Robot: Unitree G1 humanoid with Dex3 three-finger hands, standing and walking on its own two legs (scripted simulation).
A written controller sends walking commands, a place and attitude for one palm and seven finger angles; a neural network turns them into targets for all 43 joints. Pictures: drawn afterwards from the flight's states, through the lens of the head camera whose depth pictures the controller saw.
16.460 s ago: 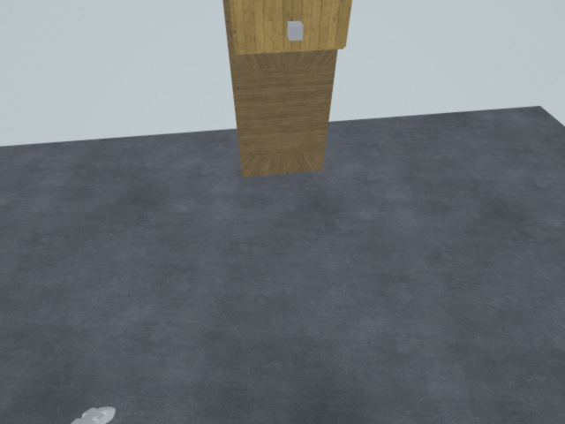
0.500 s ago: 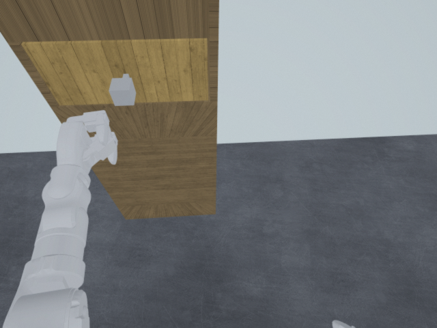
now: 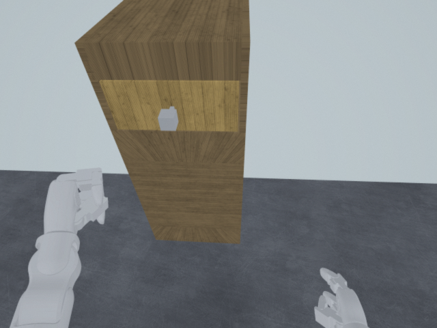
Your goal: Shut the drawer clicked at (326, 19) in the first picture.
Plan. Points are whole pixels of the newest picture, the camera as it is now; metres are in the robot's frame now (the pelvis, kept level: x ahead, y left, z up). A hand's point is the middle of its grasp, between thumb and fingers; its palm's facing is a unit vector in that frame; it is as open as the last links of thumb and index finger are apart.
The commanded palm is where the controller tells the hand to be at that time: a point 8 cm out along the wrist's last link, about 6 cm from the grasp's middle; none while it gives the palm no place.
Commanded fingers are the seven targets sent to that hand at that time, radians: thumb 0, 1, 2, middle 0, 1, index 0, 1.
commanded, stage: draw the hand back to the body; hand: left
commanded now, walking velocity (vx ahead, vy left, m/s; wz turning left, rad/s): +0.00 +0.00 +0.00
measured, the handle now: (169, 115) +0.64 +0.21 +0.04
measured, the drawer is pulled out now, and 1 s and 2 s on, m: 0.00 0.00 0.00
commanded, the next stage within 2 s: step back with the hand held close in 0.48 s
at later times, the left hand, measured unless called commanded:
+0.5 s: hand (47, 251) +0.17 +0.25 +0.16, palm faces +0.42 -0.81 -0.40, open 3.2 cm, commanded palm +0.12 +0.29 +0.17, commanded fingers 0.00 0.90 0.90 -1.40 -1.60 -1.40 -1.60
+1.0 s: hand (39, 255) +0.17 +0.26 +0.15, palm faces +0.27 -0.81 -0.52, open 3.2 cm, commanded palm +0.10 +0.31 +0.17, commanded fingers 0.00 0.90 0.90 -1.40 -1.60 -1.40 -1.60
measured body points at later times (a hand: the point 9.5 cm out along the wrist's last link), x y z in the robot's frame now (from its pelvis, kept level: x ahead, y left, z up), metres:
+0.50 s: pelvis -0.01 +0.00 +0.00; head -0.03 -0.02 +0.45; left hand +0.14 +0.29 +0.18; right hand +0.19 -0.21 -0.09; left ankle -0.01 +0.13 -0.74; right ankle -0.02 -0.11 -0.74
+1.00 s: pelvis -0.03 +0.03 +0.00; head -0.01 +0.02 +0.45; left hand +0.14 +0.30 +0.18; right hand +0.14 -0.22 -0.09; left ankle -0.01 +0.13 -0.74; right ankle -0.02 -0.11 -0.74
